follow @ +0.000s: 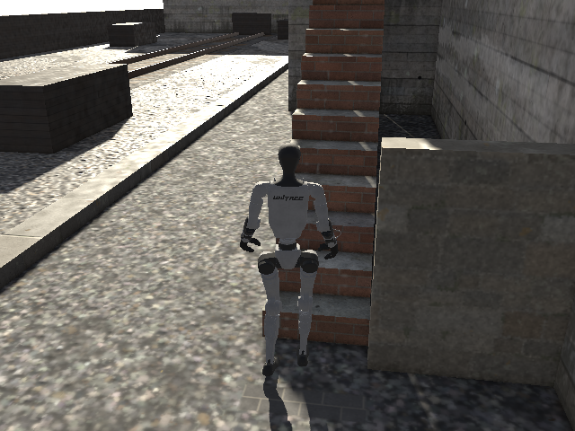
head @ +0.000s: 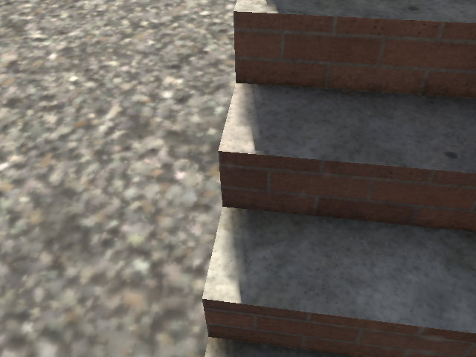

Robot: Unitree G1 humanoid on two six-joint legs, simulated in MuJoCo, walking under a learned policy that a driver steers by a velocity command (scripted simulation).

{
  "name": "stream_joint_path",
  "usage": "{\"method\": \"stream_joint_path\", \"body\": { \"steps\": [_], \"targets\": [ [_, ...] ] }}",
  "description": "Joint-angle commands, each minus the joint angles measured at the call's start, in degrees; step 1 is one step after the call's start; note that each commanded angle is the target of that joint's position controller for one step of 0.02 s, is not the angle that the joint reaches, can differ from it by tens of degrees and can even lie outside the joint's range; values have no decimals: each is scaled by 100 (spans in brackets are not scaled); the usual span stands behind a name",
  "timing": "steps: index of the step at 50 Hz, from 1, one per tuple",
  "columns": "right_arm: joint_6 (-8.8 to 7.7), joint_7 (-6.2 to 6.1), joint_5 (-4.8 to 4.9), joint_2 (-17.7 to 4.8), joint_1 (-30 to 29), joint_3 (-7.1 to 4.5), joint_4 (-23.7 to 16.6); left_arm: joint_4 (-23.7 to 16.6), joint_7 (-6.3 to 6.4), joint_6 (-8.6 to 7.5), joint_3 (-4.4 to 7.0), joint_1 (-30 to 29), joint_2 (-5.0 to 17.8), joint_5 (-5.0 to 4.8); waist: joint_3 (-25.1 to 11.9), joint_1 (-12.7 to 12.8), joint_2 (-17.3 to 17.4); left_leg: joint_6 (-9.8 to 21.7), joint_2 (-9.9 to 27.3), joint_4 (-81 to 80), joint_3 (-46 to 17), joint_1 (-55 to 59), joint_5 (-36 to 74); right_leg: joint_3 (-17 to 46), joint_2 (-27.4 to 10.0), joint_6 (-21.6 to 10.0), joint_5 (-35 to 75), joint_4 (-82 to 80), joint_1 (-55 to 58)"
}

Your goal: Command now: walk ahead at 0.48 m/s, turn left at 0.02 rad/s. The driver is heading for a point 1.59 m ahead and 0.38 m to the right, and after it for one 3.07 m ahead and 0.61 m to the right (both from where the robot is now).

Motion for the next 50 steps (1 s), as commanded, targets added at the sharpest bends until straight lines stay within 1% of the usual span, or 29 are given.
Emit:
{"method": "stream_joint_path", "body": {
  "steps": [1,3,8,11,14,16,19,20,21,22,23,24,25,27,30,33,34,35,36,37,38,39,40,41,42,43,44,46,50],
  "targets": [
    [-150,71,110,-728,721,-167,-215,79,38,-1,336,1091,1055,-214,32,-13,-1067,-548,254,3865,86,-2730,-840,4047,-2747,-2116,-291,-1513,1590],
    [-211,155,15,-520,-31,-121,-396,140,55,136,235,993,862,-124,706,41,-510,-586,562,4230,458,-3615,-84,3425,-2113,-1639,-2229,-1823,1147],
    [-329,256,-110,145,-460,117,-601,375,285,262,154,1579,708,-75,276,71,-707,-834,765,4289,1001,-3624,832,2164,-1318,-1459,122,-1379,706],
    [-328,157,-167,338,-1043,260,-832,211,391,316,264,1308,1070,-84,56,66,-1039,-983,861,2717,1253,-2740,794,1839,-1217,-1265,812,-1346,172],
    [-301,49,-10,236,-1368,253,-1019,106,539,375,333,1390,1234,-197,61,141,-1376,-1018,769,865,1103,-1840,574,2037,-1392,-1074,912,-1460,151],
    [-305,26,97,-177,-1155,81,-877,66,607,458,303,1520,1107,-248,26,75,-1149,-1016,513,-321,1247,-1642,545,2145,-1200,-837,1057,-1263,1065],
    [-279,-56,195,-242,-892,-124,-643,-33,644,585,305,1310,1135,-252,-56,-142,-1350,-809,458,-3362,1201,-532,1845,2337,-1062,-479,2516,-30,1588],
    [-281,-82,207,-389,-476,-211,-451,-146,591,535,247,1267,891,-199,-418,-153,-1157,-738,770,-3769,1064,607,2625,2049,-723,-283,2703,889,1030],
    [-271,-64,141,-715,285,-275,-218,-333,482,475,171,1193,545,-34,-990,-285,54,-596,1667,-2892,490,2745,5223,1563,-299,94,-43,2566,-971],
    [-180,-32,-102,-1055,845,-324,-13,-483,391,294,-2,1593,-85,44,-1614,-136,1624,231,3273,-1423,-846,4131,8880,985,232,380,-3039,4586,-3236],
    [-142,15,-286,-1282,1036,-447,-19,-394,374,219,72,1830,330,-237,-2251,-319,1756,1421,4282,-1959,-2018,3666,6878,994,-43,617,-3169,7346,-3790],
    [-96,44,-337,-794,686,-351,87,-451,378,277,50,1178,288,-431,-1206,-283,1058,1371,3797,-2441,-1162,3091,4612,759,-380,662,-3075,8536,-4870],
    [-64,17,-203,-485,478,-260,247,-596,399,312,-25,483,145,-458,-362,-361,972,1013,3318,-2793,-534,2588,3207,563,-450,647,-3079,9053,-5459],
    [-105,-25,-109,-190,517,-90,691,-1042,321,376,-261,-262,-209,-305,452,-209,449,567,2803,-3215,170,1745,2051,718,-578,564,-3115,9658,-5761],
    [-235,-93,-44,-94,548,11,1122,-1792,138,326,-520,-767,-469,-382,888,136,526,351,2748,-3758,802,1158,1811,802,-533,345,-2968,10279,-6352],
    [-104,-289,84,-544,-81,-56,1045,-2485,-4,202,-678,-1362,-404,-140,727,546,146,197,1945,-4241,1921,-658,2150,102,-724,455,-1741,7429,-4692],
    [-114,-345,83,-945,-403,-136,888,-2398,-50,210,-745,-1221,-403,-52,360,620,111,434,1648,-4516,2212,-1638,3407,-558,-501,453,-1539,5732,-2685],
    [-111,-350,118,-1615,154,-260,995,-2570,-7,163,-662,-1344,-317,-115,-498,617,690,692,2074,-4446,1847,-1064,6475,-749,-209,219,-2426,5397,-1496],
    [-171,-294,87,-1945,-87,-330,895,-2039,23,199,-366,-532,237,-53,-1356,895,642,889,2367,-3462,2017,-39,10853,-960,200,14,-2381,5661,-860],
    [-124,-252,44,-2146,-366,-399,826,-1670,49,254,-177,717,584,-88,-2128,1436,929,853,2568,-2013,2034,1277,12455,-712,294,-243,-2043,4857,-777],
    [-99,-229,159,-1922,-195,-375,710,-1515,-10,298,-45,1033,862,-107,-2560,1462,780,716,2408,-537,1825,1543,12032,64,477,-445,-1886,3342,-265],
    [-164,-136,107,-1402,-507,-315,110,-1200,40,290,245,1433,1764,21,-2470,1294,-1832,366,1491,1751,1349,-1171,7603,3401,-510,-1234,-2272,1527,1201],
    [-261,115,-110,-1228,-791,-290,225,-1237,228,360,315,1276,1844,89,-2855,1115,-2628,217,167,4298,353,-2455,1876,6176,-1311,-1662,-3340,-680,1669],
    [-355,351,-71,-730,-400,-234,392,-1092,231,325,49,1102,1230,28,-2563,824,-1619,240,447,5976,-405,-3220,1551,6279,-1778,-1237,-3971,-801,1207],
    [-381,386,-8,-350,-507,-95,331,-647,96,310,-49,1412,824,-40,-1394,645,-716,372,555,6367,-95,-3613,1531,5492,-1578,-960,-4060,-605,241],
    [-429,354,-32,155,-601,82,179,-247,-6,279,-96,1346,596,-135,-8,211,-291,389,715,6354,324,-4256,1335,4505,-1374,-831,-3701,-331,-802],
    [-431,303,-61,367,-430,228,174,-43,-66,258,-173,958,275,-186,385,-205,-272,310,958,6096,531,-4134,1343,3410,-999,-641,-2968,-90,-1468],
    [-431,339,-22,469,131,353,329,334,-153,213,-213,757,-92,-141,522,-562,-556,205,976,6364,779,-4243,1388,2224,-675,-594,-2060,-36,-1662],
    [-522,274,231,1057,-224,655,347,1303,-312,128,-315,1780,-343,55,383,-44,-737,579,431,9307,87,-6695,1531,2465,-1462,-515,-1178,-429,-438]
  ]
}}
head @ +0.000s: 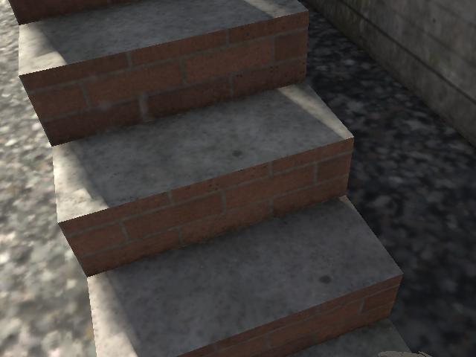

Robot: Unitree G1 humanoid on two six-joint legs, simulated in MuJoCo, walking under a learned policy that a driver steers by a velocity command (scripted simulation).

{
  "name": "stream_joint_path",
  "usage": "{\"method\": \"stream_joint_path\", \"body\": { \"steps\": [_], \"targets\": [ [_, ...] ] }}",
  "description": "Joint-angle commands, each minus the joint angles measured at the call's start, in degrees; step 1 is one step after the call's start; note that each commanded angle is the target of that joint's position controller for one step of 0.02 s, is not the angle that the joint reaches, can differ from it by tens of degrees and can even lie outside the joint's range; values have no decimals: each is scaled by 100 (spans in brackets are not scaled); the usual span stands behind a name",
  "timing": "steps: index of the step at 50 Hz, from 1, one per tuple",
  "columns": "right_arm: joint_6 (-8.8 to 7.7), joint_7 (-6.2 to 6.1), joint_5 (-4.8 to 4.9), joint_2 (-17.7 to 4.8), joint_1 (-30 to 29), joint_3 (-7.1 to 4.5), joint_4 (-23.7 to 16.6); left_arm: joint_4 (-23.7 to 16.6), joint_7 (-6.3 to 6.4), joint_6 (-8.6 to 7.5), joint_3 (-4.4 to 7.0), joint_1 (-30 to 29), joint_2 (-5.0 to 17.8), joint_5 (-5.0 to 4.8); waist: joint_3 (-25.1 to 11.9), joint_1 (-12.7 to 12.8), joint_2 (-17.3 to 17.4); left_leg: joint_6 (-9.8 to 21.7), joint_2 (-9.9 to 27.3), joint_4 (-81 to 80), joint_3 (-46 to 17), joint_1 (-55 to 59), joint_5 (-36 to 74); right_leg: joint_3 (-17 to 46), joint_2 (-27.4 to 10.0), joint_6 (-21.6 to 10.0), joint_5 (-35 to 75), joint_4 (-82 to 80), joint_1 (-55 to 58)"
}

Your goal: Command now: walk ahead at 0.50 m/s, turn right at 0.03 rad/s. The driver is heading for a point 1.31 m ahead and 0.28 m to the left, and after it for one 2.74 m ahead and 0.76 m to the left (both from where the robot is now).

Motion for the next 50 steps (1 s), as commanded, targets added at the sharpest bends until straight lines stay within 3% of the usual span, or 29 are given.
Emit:
{"method": "stream_joint_path", "body": {
  "steps": [1,4,6,8,12,13,15,17,18,19,20,21,22,24,25,27,29,31,34,37,38,40,41,42,43,44,45,47,50],
  "targets": [
    [-71,-1,147,855,226,433,-81,322,-72,-124,-114,230,-102,123,773,0,-569,303,-334,2312,-896,-2695,276,2059,-1694,-147,-405,-2145,551],
    [-30,6,54,663,-307,532,-468,257,-35,-57,-129,-372,123,92,830,-243,-222,91,-425,780,-531,-2807,1345,899,-1558,368,-211,-2582,-109],
    [50,-155,-32,678,-1313,580,-810,508,100,-107,-177,71,93,48,658,197,-744,-183,-441,453,325,-2298,1451,680,-1571,84,342,-3299,-587],
    [178,-227,99,796,-1176,646,-717,903,236,-187,-156,917,253,55,352,475,-1159,-321,-185,636,796,-2593,961,976,-1805,-409,645,-3699,704],
    [107,161,105,779,-1841,647,-896,1187,390,-26,-205,1174,122,-198,385,603,-622,0,164,-1473,1233,-2322,64,275,-1918,-112,2179,-4108,2319],
    [94,263,91,913,-2003,681,-905,1289,432,46,-246,1135,96,-185,202,490,-786,139,169,-1977,1537,-1393,38,-43,-1943,-120,3544,-4158,2130],
    [68,398,-25,623,-1695,578,-781,1218,535,53,-194,742,605,-280,-506,-79,-1232,354,-268,-3547,2280,1205,-470,-731,-1950,-257,9552,-3555,1923],
    [202,385,-124,-280,-520,190,-333,1059,555,17,-10,525,1415,-241,-1084,-690,-1904,386,-704,-5193,2160,2414,-1494,-528,-2229,-588,12685,-1998,3040],
    [287,415,-111,-599,-5,44,-140,917,571,-37,61,380,1609,-89,-1476,-918,-2004,437,-667,-6275,1295,3360,-1521,-452,-2143,-683,12273,-1116,3136],
    [353,324,-96,-566,371,-71,-38,848,442,-247,-12,1255,849,86,-2098,-417,-1101,1125,-239,-6483,-847,5979,-2049,171,-1814,-309,11813,306,616],
    [538,138,-241,-1274,1285,-301,298,540,225,-505,-51,233,714,153,-2468,-856,584,1533,966,-9044,-3780,6519,-1223,209,-623,-165,4311,2391,-287],
    [529,-55,-384,-1080,1885,-238,888,363,-17,-628,39,-396,503,8,-2341,-675,1321,1534,1573,-10333,-5420,6379,-1320,980,248,74,1486,5868,-1529],
    [457,-11,-336,-362,1850,-24,1360,-108,-156,-759,-30,-1132,158,-61,-1276,-386,150,919,1454,-10200,-4668,5633,-1866,1572,70,-185,1438,7219,-2524],
    [289,192,-215,187,1517,188,1717,-1173,-295,-829,-354,-2429,-519,83,353,185,-455,718,1039,-9861,-3290,4173,-1710,919,-163,-446,634,8925,-3923],
    [251,270,-252,495,1342,272,1839,-1303,-342,-807,-438,-2216,-647,49,503,502,-538,545,656,-9742,-2580,4141,-1504,851,-209,-546,397,9550,-4467],
    [241,327,-289,407,891,249,1825,-1280,-402,-832,-606,-1561,-786,-27,540,986,-627,302,579,-9801,-1680,4005,-700,585,-380,-477,475,10001,-5098],
    [235,339,-441,415,490,313,1726,-1305,-360,-725,-658,-1379,-518,-145,827,1271,-531,104,516,-10014,-1007,2802,-568,388,-562,-254,941,9351,-4964],
    [226,322,-503,197,582,308,1738,-1546,-104,-684,-741,-1822,-492,-78,860,1116,-56,280,397,-10302,-895,2311,-708,-77,-625,27,1431,9153,-5034],
    [328,186,-296,-11,1368,267,1843,-2188,151,-624,-940,-3284,-729,-56,972,421,356,415,270,-10713,-1206,2425,-806,-746,-712,333,1409,7702,-5320],
    [398,-157,-268,-201,2406,118,2054,-2395,177,-625,-1084,-3949,-1126,34,35,-54,518,829,959,-11344,-1633,3817,392,-1073,-849,441,838,6288,-4460],
    [402,-170,-255,-143,2194,84,1974,-2103,119,-606,-899,-3453,-913,35,-460,98,526,783,993,-11212,-1252,4594,1316,-1150,-762,387,734,5867,-3929],
    [309,-239,-312,-663,2043,-20,1853,-2052,155,-572,-500,-3040,-213,113,-1353,567,1196,842,1003,-10775,-787,4777,7842,-1563,30,165,-378,3579,-829],
    [241,-224,-292,-1015,1866,-64,1896,-1676,121,-544,-266,-2056,180,54,-1620,1064,1411,893,1349,-10137,-786,5856,9185,-1014,-11,146,-281,2706,-362],
    [241,-193,-249,-1205,1806,-109,1983,-1352,68,-478,-150,-1497,399,19,-1753,1251,1482,923,1321,-9455,-544,6455,9225,-569,-52,109,-620,1911,-33],
    [174,-174,-414,-980,1834,-47,1994,-923,-39,-412,-21,-702,625,132,-1963,1330,1008,1087,1119,-8292,-514,6031,8751,589,-357,-84,-373,1544,1008],
    [91,10,-343,-73,1931,64,1872,-447,-41,-253,203,48,1164,241,-2094,1034,-1345,824,273,-6880,-617,3944,5444,3421,-1354,-994,-1626,-826,2286],
    [16,211,-370,300,1224,149,1723,-1,102,-70,307,590,1292,323,-1946,1318,-1930,407,-935,-3793,-1105,2580,1053,6444,-2194,-1609,-3293,-3305,2405],
    [-81,526,-184,187,147,98,871,280,65,-138,-115,-903,-133,201,515,322,-535,261,-783,-601,-1527,1017,365,5123,-2136,-1258,-3116,-2677,-240],
    [-55,507,-185,125,732,179,639,876,-70,-347,-332,-1318,-943,68,789,-644,453,573,-466,-516,-1294,958,1057,1834,-1455,-388,-984,-1653,-1033]
  ]
}}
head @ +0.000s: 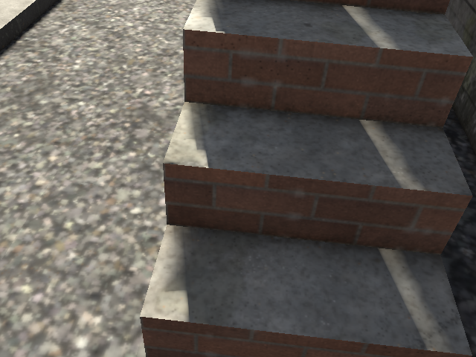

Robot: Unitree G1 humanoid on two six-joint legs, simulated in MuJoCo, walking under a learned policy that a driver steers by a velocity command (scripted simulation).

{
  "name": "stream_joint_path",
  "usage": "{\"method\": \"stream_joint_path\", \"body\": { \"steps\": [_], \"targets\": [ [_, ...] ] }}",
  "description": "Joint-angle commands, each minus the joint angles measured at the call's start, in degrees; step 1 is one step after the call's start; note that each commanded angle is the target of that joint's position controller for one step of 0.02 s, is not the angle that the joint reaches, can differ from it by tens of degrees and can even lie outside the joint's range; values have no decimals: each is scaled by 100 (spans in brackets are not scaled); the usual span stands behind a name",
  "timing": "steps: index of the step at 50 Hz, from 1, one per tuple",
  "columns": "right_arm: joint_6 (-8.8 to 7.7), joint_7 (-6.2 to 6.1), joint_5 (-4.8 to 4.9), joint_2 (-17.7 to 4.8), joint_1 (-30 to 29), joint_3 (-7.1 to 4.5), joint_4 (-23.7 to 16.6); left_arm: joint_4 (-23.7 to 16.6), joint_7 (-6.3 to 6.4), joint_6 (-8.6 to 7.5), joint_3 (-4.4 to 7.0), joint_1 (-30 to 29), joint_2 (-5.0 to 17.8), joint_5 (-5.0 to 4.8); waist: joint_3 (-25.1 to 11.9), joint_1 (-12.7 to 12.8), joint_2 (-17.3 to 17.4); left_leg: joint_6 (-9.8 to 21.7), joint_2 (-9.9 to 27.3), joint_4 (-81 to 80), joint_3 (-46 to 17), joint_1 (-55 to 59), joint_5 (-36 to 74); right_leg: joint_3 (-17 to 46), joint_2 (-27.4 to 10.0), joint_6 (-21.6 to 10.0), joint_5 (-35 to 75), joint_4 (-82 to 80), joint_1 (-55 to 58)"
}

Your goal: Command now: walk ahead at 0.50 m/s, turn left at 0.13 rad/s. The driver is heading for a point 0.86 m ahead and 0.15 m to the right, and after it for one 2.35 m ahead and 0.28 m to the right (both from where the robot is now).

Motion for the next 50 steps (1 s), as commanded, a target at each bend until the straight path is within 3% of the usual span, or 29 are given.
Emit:
{"method": "stream_joint_path", "body": {
  "steps": [1,7,12,13,15,16,17,18,19,20,21,22,23,25,26,27,29,30,32,33,34,35,36,37,39,41,44,47,50],
  "targets": [
    [-155,34,35,533,-326,282,-851,124,-157,-192,-295,-470,-868,-119,1055,-716,548,140,267,1247,-310,-1683,36,2411,-1405,-526,113,-3192,-157],
    [26,-316,97,390,-794,336,-1128,161,-46,-301,-213,372,-133,-214,983,-374,-242,-354,536,457,613,-2177,-174,1611,-1305,-880,1608,-4169,510],
    [-92,-162,48,440,-1695,381,-1612,-134,256,-85,-188,1222,-47,-194,626,136,-433,-817,1321,-658,1217,-3398,-281,2064,-1456,-794,1989,-3913,2888],
    [-89,-195,105,688,-2674,544,-2120,-69,304,21,-92,1676,116,-332,744,493,-640,-901,1368,-1413,1405,-3481,-1457,2294,-1610,-913,1556,-4576,3032],
    [-333,-86,6,616,-4034,542,-2600,213,322,194,-122,2792,-382,-291,1152,1088,107,-1104,1017,-3263,2140,-3527,-2206,2094,-1120,-822,3696,-4326,4450],
    [-443,-33,-35,775,-4207,610,-2879,319,369,227,-99,2967,-371,-246,893,1064,-317,-1114,772,-4545,2295,-2190,-2695,1981,-960,-709,5660,-4221,4451],
    [-505,-76,45,274,-3134,376,-2731,70,352,214,-100,1909,-108,-85,397,249,-645,-1035,477,-6408,2163,115,-2021,1683,-701,-405,8451,-3631,4114],
    [-439,-267,162,-488,-1728,72,-2632,-136,352,210,173,1422,885,1,-793,-224,-1146,-1185,387,-7682,2167,2366,-459,1841,-591,-213,10244,-2813,4040],
    [-191,-467,306,-884,-692,-153,-1990,-559,460,246,357,572,1623,-191,-716,-647,-1592,-1123,663,-9741,1658,2931,826,2223,-719,-167,9225,-1870,4159],
    [77,-668,482,-1220,593,-361,-1286,-995,476,151,307,-45,1376,-217,-571,-810,-780,-1207,1476,-10297,1069,4719,1970,2123,-192,112,5029,69,2168],
    [301,-711,566,-1257,1001,-263,-983,-1260,230,37,178,-61,364,129,-156,-419,267,-1465,2266,-8945,673,6599,5113,1770,679,201,-344,2504,-1554],
    [356,-838,51,-1263,1078,-211,-740,-1425,22,-205,52,687,-265,-64,-1031,81,1625,-1494,3345,-6434,689,8001,9320,2105,525,-67,-1307,5788,-3931],
    [407,-918,-163,-800,1700,-215,-612,-1782,-105,-420,-31,151,-451,-324,-1959,-367,2035,-1005,3981,-5625,404,8718,10300,1968,436,-140,-1822,8193,-5430],
    [343,-630,-421,-248,1132,-134,-211,-2283,-304,-358,-328,-1076,-1004,-746,-635,-338,1528,-384,3639,-6307,866,7807,6551,1136,89,-106,-2297,10299,-7731],
    [257,-572,-223,-388,763,-159,-91,-2763,-285,-208,-579,-1527,-1263,-778,-237,-144,1580,-314,3686,-7083,970,7017,4862,1101,-358,32,-2672,10199,-7765],
    [248,-505,-43,-291,-243,-63,-154,-3216,-317,-164,-731,-1920,-1379,-564,522,383,1224,-552,3124,-7883,1566,5019,3497,965,-664,78,-2152,9274,-6839],
    [106,-454,148,-1317,-3033,-258,-869,-3420,-356,-311,-658,-1053,-473,-303,1579,1789,1622,-573,2039,-9497,3364,303,3654,400,-608,652,-896,5510,-2694],
    [3,-403,126,-1894,-3830,-473,-1190,-3093,-127,-268,-468,-56,-102,-17,796,2346,1752,-613,1925,-9721,3598,-1067,5689,170,-219,690,365,5067,824],
    [-18,-379,229,-2400,-3130,-663,-993,-1963,232,-106,95,1909,752,149,-252,2826,1111,-816,2083,-8307,2962,136,10935,-10,416,380,1152,4636,2811],
    [-53,-454,486,-2558,-2938,-723,-1082,-1754,258,-101,384,1995,1364,182,40,2986,505,-1143,1485,-6894,2509,1262,10312,18,587,362,1822,1699,2566],
    [-213,-319,417,-2377,-2518,-652,-921,-1867,356,34,419,1399,1040,203,234,2386,586,-1089,1750,-5403,1923,2495,7609,962,1,84,1893,-2064,2124],
    [-134,-282,448,-777,120,-411,-796,-1448,577,20,491,110,1794,67,-428,-100,-3875,-1426,177,-2053,1581,-154,829,4137,-951,-1018,1463,-2329,3116],
    [-273,-79,152,-1215,667,-377,-380,-1741,436,25,342,-267,736,-136,-1706,-47,-2679,-896,174,-882,538,625,362,4415,-985,-1323,1761,-2234,3244],
    [-379,139,103,-947,884,-387,-291,-1490,311,152,196,-285,434,-214,-1989,-135,-1730,-729,224,-130,311,434,298,3826,-833,-1280,867,-1754,2894],
    [-600,167,-311,-146,-958,-83,-736,-969,-14,158,248,251,228,-376,-581,487,-308,-196,478,-506,865,142,-820,2140,-193,-679,1430,-1422,1446],
    [-693,252,-141,-48,-1308,-27,-1049,-907,-119,118,171,15,152,-323,295,55,52,-83,554,-448,1020,-936,-2037,1731,-366,-544,2859,-2159,1860],
    [-450,344,-32,15,-964,115,-1298,-1454,-1,351,91,-571,157,-283,12,-357,44,-528,618,-753,1543,-945,-1989,2519,-703,-935,2175,-3079,902],
    [-240,-33,35,-258,-562,67,-1342,-1930,28,283,122,-1579,734,-74,409,-627,-717,-812,627,562,1506,-699,-1706,3188,-1099,-1186,-275,-4197,-917],
    [-278,-392,70,-130,-947,206,-1635,-1842,210,337,47,-459,725,-94,732,-44,-511,-942,922,1416,863,-3342,-2471,4139,-1601,-1125,-781,-3910,1269]
  ]
}}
